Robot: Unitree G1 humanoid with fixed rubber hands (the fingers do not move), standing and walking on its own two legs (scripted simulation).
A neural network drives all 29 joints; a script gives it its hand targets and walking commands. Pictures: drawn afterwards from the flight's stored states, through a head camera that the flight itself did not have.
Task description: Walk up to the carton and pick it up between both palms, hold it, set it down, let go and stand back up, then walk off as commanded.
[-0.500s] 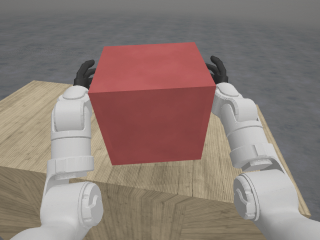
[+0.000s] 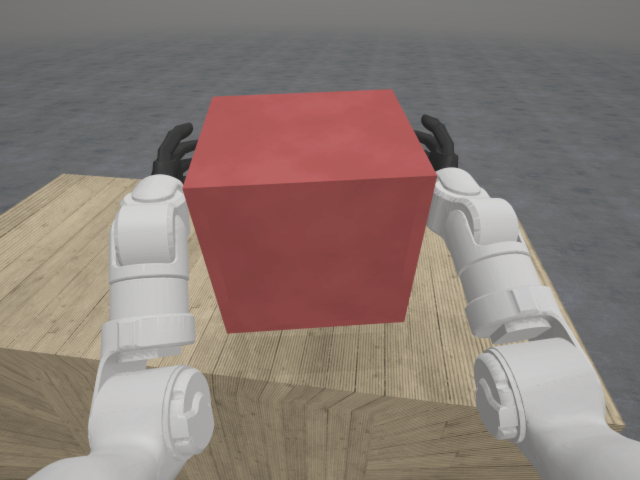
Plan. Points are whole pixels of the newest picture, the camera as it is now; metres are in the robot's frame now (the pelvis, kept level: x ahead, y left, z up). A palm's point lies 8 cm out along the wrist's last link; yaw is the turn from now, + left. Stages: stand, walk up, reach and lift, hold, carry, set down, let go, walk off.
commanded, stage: hold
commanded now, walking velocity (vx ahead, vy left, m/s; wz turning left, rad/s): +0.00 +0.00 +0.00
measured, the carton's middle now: (309, 210) +0.37 +0.00 +0.23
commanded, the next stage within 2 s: none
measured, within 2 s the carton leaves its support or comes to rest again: neither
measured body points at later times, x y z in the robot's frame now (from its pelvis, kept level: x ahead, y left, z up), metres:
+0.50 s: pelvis +0.00 +0.00 +0.00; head -0.08 +0.00 +0.44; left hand +0.38 +0.16 +0.27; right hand +0.39 -0.15 +0.27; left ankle -0.03 +0.15 -0.74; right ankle +0.06 -0.13 -0.74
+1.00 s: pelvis +0.00 +0.00 +0.00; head -0.08 +0.01 +0.44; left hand +0.38 +0.17 +0.27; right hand +0.39 -0.15 +0.27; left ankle -0.03 +0.15 -0.74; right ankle +0.06 -0.13 -0.74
